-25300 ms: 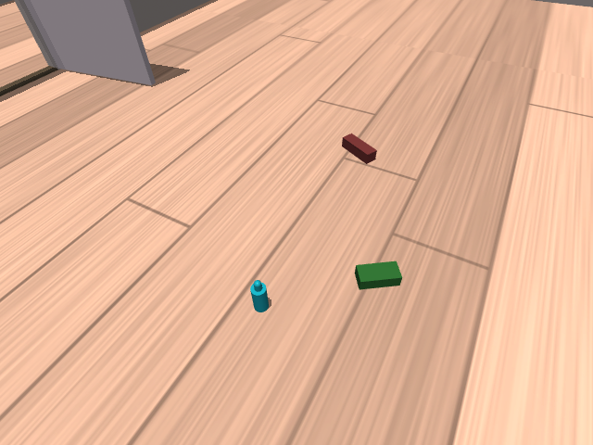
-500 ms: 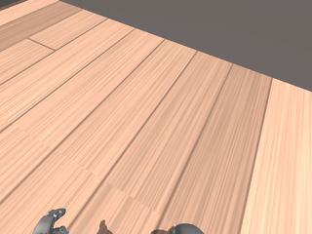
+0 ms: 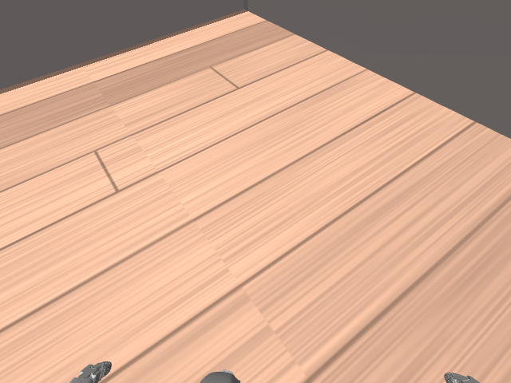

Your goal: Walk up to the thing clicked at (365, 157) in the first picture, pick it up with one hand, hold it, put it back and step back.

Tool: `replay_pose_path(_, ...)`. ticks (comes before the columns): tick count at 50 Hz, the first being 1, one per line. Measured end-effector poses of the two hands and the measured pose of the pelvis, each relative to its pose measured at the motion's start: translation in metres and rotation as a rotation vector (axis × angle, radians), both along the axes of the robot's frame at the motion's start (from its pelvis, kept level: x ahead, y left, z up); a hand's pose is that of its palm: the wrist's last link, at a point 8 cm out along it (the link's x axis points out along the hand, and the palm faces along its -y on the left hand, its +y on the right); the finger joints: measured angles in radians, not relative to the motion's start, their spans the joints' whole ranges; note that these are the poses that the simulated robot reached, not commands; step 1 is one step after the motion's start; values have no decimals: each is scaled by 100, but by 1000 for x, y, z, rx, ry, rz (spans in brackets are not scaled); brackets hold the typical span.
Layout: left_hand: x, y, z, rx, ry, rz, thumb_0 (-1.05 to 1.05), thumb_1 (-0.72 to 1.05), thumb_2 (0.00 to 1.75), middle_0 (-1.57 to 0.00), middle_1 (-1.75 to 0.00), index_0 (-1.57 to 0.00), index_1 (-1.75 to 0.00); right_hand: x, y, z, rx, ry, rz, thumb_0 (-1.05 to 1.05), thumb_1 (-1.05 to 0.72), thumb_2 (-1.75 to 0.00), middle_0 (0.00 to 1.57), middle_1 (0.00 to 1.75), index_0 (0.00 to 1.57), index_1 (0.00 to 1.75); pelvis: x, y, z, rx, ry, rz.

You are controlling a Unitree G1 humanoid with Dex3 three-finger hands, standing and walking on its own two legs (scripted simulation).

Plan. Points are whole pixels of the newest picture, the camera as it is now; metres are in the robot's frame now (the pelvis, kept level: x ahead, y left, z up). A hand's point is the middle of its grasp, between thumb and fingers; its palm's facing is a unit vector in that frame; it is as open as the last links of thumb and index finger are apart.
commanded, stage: walk up
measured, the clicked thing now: out of the picture -0.41 +1.37 -0.75
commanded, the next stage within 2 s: none
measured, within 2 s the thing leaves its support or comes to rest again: neither
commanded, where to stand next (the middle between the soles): +0.06 +0.05 m, yaw +100 degrees
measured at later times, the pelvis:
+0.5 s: pelvis +0.02 -0.02 -0.01, yaw +28 degrees
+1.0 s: pelvis +0.04 -0.07 +0.00, yaw +55 degrees
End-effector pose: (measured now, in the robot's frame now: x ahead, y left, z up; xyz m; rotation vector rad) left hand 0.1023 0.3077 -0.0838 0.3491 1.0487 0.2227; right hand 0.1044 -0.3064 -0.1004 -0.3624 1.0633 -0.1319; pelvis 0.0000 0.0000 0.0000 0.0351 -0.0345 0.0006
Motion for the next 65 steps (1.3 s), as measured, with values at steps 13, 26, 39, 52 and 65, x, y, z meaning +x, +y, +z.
replay_pose_path(13, -81, 19, -56, -71, 33, 240, 1, 91, 90, -20, -30, -20, -30, 74, 34, 6, -76, -5, 235, 0, -91, -90, 20, 30, 21, 30, 10, -1, -25, -4, -17, 231)
replay_pose_path(26, -123, -2, -24, -13, -11, 456, 1, 91, 90, -20, -30, -21, -30, 146, 53, 11, -62, -15, 490, 0, -90, -90, 21, 30, 21, 30, 24, -26, -13, -44, -2, 503)
replay_pose_path(39, -208, -78, 21, 131, -28, 747, 1, 90, 90, -20, -30, -21, -30, 220, 71, -8, 26, 15, 774, 0, -91, -90, 20, 30, 21, 30, 40, -78, -5, 15, -4, 763)
replay_pose_path(52, -306, -146, -12, -1, 39, 988, 1, 90, 90, -20, -30, -21, -30, 243, 124, 9, -101, 77, 978, 0, -91, -90, 20, 30, 21, 30, 38, -70, -6, -28, -10, 978)
replay_pose_path(65, -328, -145, -53, -131, 35, 1132, 1, 91, 90, -20, -29, -20, -29, 256, 224, 25, -135, -79, 1125, 0, -90, -90, 21, 30, 21, 30, 35, -22, -16, -39, -4, 1169)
